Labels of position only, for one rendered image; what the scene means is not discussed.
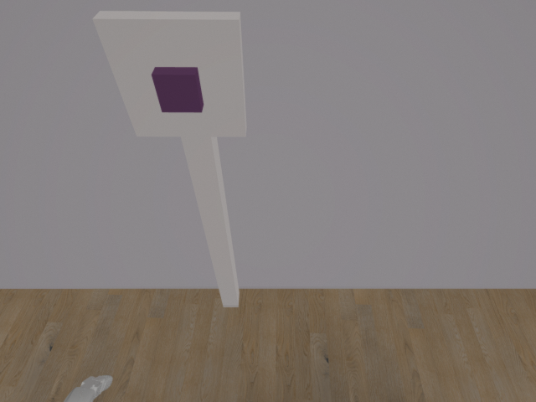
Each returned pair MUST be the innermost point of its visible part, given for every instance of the panel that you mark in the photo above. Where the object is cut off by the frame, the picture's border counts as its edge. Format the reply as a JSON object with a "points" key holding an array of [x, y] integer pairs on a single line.
{"points": [[135, 42]]}

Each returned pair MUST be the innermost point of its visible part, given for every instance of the button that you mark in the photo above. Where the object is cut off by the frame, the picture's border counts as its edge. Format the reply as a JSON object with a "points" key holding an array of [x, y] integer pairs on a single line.
{"points": [[178, 89]]}

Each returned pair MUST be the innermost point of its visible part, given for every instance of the left robot hand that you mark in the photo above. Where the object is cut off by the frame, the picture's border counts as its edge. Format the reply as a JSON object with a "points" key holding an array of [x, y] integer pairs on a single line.
{"points": [[89, 389]]}

